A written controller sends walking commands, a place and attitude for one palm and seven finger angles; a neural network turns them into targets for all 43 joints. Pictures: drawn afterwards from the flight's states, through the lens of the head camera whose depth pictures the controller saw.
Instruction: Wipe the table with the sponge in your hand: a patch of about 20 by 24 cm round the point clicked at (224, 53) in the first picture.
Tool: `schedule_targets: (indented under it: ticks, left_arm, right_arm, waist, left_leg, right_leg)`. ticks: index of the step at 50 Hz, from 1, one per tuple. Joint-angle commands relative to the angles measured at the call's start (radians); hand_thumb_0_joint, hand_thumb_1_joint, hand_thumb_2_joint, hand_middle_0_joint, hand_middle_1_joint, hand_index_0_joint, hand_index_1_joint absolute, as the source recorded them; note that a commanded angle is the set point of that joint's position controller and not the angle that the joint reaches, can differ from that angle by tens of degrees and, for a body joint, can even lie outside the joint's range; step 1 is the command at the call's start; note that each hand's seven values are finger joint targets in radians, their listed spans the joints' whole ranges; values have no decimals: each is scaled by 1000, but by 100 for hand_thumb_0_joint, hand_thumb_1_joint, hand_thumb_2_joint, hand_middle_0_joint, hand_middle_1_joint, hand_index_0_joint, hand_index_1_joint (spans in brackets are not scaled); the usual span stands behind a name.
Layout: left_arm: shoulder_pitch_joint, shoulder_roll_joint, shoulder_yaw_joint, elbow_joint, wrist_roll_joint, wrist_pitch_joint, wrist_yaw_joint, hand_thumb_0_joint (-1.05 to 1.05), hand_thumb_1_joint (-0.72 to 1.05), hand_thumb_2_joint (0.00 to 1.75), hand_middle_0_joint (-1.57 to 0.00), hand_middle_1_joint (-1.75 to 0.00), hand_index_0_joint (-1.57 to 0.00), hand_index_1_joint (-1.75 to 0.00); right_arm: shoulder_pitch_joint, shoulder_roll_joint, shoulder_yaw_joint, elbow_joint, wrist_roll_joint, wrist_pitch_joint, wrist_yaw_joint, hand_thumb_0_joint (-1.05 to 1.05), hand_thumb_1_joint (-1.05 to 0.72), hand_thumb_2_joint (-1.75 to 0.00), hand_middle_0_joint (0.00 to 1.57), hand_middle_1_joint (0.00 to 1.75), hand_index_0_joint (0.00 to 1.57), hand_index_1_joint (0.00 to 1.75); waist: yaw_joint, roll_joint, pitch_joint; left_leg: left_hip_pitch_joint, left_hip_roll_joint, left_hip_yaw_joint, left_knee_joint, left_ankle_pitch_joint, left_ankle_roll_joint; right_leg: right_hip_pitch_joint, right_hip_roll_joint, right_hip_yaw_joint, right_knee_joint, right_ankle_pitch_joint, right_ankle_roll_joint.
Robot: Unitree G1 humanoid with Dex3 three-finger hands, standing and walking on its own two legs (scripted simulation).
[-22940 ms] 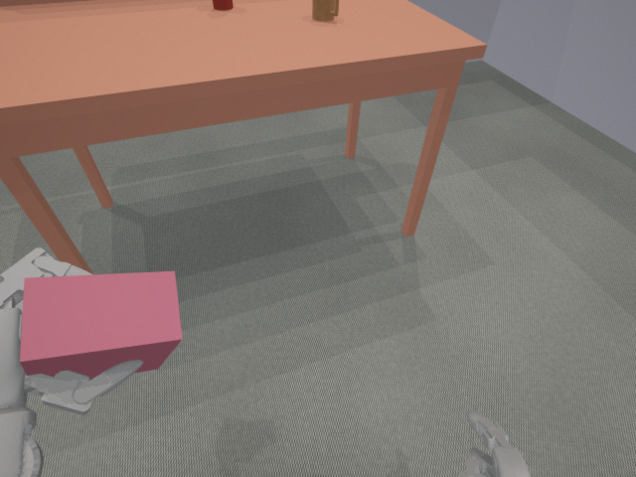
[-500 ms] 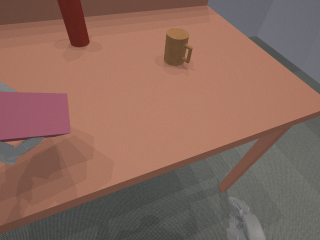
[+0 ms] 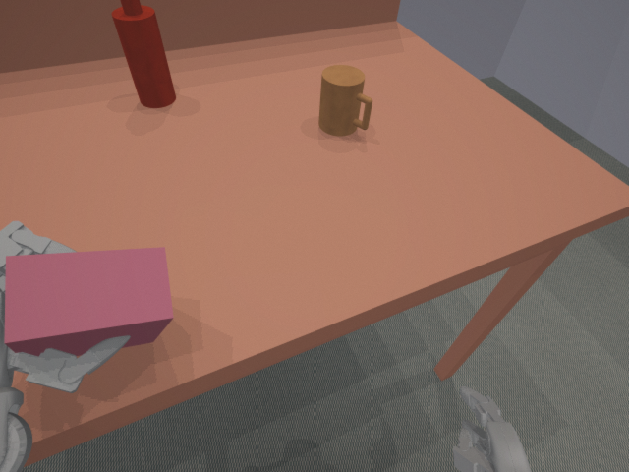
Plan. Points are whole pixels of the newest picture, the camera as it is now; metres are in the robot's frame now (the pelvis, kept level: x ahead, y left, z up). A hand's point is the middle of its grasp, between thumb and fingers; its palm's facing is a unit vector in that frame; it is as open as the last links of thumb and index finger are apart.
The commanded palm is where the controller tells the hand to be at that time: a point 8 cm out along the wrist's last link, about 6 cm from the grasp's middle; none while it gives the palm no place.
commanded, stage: come to a stop and stand still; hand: left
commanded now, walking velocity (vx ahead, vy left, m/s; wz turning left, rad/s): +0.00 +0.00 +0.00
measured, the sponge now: (115, 305) +0.23 +0.22 +0.15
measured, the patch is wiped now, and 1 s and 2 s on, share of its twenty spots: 0.00 0.00 0.00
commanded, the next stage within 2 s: look again from close up in 0.16 s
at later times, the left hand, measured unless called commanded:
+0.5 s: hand (61, 317) +0.21 +0.25 +0.16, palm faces +0.41 -0.86 -0.31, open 10.1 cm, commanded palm +0.15 +0.28 +0.18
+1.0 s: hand (74, 317) +0.21 +0.24 +0.16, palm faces +0.36 -0.87 -0.34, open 10.1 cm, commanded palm +0.16 +0.28 +0.18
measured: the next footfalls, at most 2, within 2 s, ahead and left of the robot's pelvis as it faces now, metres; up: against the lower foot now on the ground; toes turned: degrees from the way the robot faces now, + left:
none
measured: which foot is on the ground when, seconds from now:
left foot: down 0.00-1.00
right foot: down 0.00-1.00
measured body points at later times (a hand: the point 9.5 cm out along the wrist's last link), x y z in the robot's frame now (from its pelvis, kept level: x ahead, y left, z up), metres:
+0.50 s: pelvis -0.01 +0.00 +0.00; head +0.00 +0.02 +0.45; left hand +0.18 +0.29 +0.18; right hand +0.17 -0.23 -0.06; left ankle +0.03 +0.08 -0.73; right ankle -0.01 -0.13 -0.73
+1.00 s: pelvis +0.00 +0.00 +0.00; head +0.01 +0.02 +0.45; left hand +0.19 +0.28 +0.18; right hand +0.16 -0.23 -0.07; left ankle +0.03 +0.08 -0.73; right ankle -0.01 -0.13 -0.73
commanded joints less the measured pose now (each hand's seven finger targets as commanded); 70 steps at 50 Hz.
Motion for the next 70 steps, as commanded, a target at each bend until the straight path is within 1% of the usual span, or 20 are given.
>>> schedule_targets:
  ticks: [1,15,28,29,33,34,35,36,38,39,42,44,48,49,51,55,61,63,64,70]
  left_arm:
    - [-108,172,81,-183,6,-52,11,0,10,130,-120,-160,-120,-160]
    - [-59,168,72,-192,-7,-40,9,0,10,130,-120,-160,-120,-160]
    - [-68,189,78,-193,-5,-39,16,0,10,130,-120,-160,-120,-160]
    - [-59,153,48,-184,-8,-41,11,0,10,130,-120,-160,-120,-160]
    - [-57,189,77,-182,-6,-35,15,0,10,130,-120,-160,-120,-160]
    - [-1071,994,640,-444,158,-156,11,0,10,130,-120,-160,-120,-160]
    - [-497,380,253,152,53,-112,-31,0,10,130,-120,-160,-120,-160]
    - [-245,235,141,197,22,-110,-52,0,10,130,-120,-160,-120,-160]
    - [-100,92,-9,7,-24,-121,-60,0,10,130,-120,-160,-120,-160]
    - [-102,135,1,-87,-11,-120,-54,0,10,130,-120,-160,-120,-160]
    - [-34,197,50,-140,-6,-116,-31,0,10,130,-120,-160,-120,-160]
    - [-38,229,100,-139,-7,-115,-18,0,10,130,-120,-160,-120,-160]
    - [-158,299,167,-183,-1,-134,-4,0,10,130,-120,-160,-120,-160]
    - [-164,239,123,-154,-1,-137,-8,0,10,130,-120,-160,-120,-160]
    - [-169,219,97,-154,4,-136,-10,0,10,130,-120,-160,-120,-160]
    - [-121,172,48,-153,5,-116,-12,0,10,130,-120,-160,-120,-160]
    - [-84,204,80,-206,3,-93,-7,0,10,130,-120,-160,-120,-160]
    - [-63,231,121,-207,2,-85,-2,0,10,130,-120,-160,-120,-160]
    - [-45,186,84,-181,-3,-83,-6,0,10,130,-120,-160,-120,-160]
    - [-54,189,76,-197,-5,-65,-6,0,10,130,-120,-160,-120,-160]
  right_arm:
    - [-99,-127,-52,-157,-2,-61,-15,0,-90,-90,20,30,20,30]
    - [-104,-121,-51,-157,9,-66,-17,0,-90,-90,20,30,20,30]
    - [-121,-124,-51,-153,12,-75,-22,0,-90,-90,20,30,20,30]
    - [-107,-121,-48,-152,5,-72,-21,0,-90,-90,20,30,20,30]
    - [-121,-122,-50,-154,11,-79,-22,0,-90,-90,20,30,20,30]
    - [1,-145,-54,-145,-51,-104,-12,0,-90,-90,20,30,20,30]
    - [-61,-26,-5,-89,-5,-99,-6,0,-90,-90,20,30,20,30]
    - [-27,-111,-74,-130,-7,-116,-3,0,-90,-90,20,30,20,30]
    - [-63,-105,-71,-136,16,-121,31,0,-90,-90,20,30,20,30]
    - [-47,-128,-81,-150,12,-119,44,0,-90,-90,20,30,20,30]
    - [-74,-118,-69,-163,8,-113,48,0,-90,-90,20,30,20,30]
    - [-88,-117,-63,-166,8,-105,35,0,-90,-90,20,30,20,30]
    - [-114,-116,-59,-152,3,-105,6,0,-90,-90,20,30,20,30]
    - [-93,-111,-60,-143,1,-105,1,0,-90,-90,20,30,20,30]
    - [-85,-112,-60,-140,2,-111,3,0,-90,-90,20,30,20,30]
    - [-81,-113,-59,-134,3,-112,13,0,-90,-90,20,30,20,30]
    - [-101,-115,-58,-142,0,-92,11,0,-90,-90,20,30,20,30]
    - [-114,-116,-58,-144,3,-86,11,0,-90,-90,20,30,20,30]
    - [-101,-108,-57,-143,2,-74,8,0,-90,-90,20,30,20,30]
    - [-107,-112,-59,-156,7,-56,3,0,-90,-90,20,30,20,30]
  waist:
    - [-15,80,-91]
    - [-16,71,-142]
    - [-10,111,-112]
    - [-8,97,-107]
    - [-8,89,-117]
    - [40,-142,38]
    - [-1,-144,-160]
    - [42,-3,-167]
    - [26,203,-223]
    - [31,204,-214]
    - [36,-1,-158]
    - [24,-60,-133]
    - [12,35,-107]
    - [6,82,-114]
    - [11,139,-126]
    - [10,58,-138]
    - [12,49,-176]
    - [13,34,-191]
    - [8,43,-179]
    - [7,67,-151]
  left_leg:
    - [31,116,-138,-173,-64,-13]
    - [70,115,-128,-150,113,-19]
    - [84,125,-158,-226,-22,-26]
    - [70,126,-169,-231,-21,-23]
    - [89,124,-153,-230,-4,-31]
    - [-126,121,-101,-72,152,6]
    - [85,38,-81,-85,222,-19]
    - [151,65,-75,-91,248,-42]
    - [161,92,-78,-168,258,-31]
    - [110,114,-97,-187,221,-26]
    - [-3,103,-108,-219,0,-26]
    - [-17,91,-103,-219,-88,-27]
    - [27,85,-108,-220,-107,-22]
    - [14,92,-124,-233,-96,-19]
    - [18,94,-125,-239,-43,-21]
    - [65,76,-99,-193,110,-33]
    - [109,73,-79,-151,302,-35]
    - [128,69,-69,-147,301,-37]
    - [118,74,-72,-147,310,-34]
    - [106,78,-79,-167,269,-37]
  right_leg:
    - [-17,-59,45,-85,43,-35]
    - [42,-74,46,-87,160,-35]
    - [7,-58,51,-90,71,-28]
    - [17,-49,42,-93,82,-27]
    - [20,-60,55,-101,80,-28]
    - [-71,-118,125,-192,169,-4]
    - [-88,-145,118,-133,142,-76]
    - [-50,-113,215,-141,212,-72]
    - [38,-74,109,-49,144,-46]
    - [51,-69,89,-31,112,-38]
    - [69,-65,84,-81,28,-27]
    - [45,-62,68,-112,-40,-26]
    - [-14,-54,89,-130,-73,-33]
    - [16,-55,66,-107,-38,-33]
    - [54,-46,63,-85,38,-32]
    - [66,-49,63,-104,144,-32]
    - [94,-50,53,-94,260,-25]
    - [90,-43,58,-95,263,-25]
    - [96,-51,48,-96,269,-25]
    - [91,-47,47,-102,238,-24]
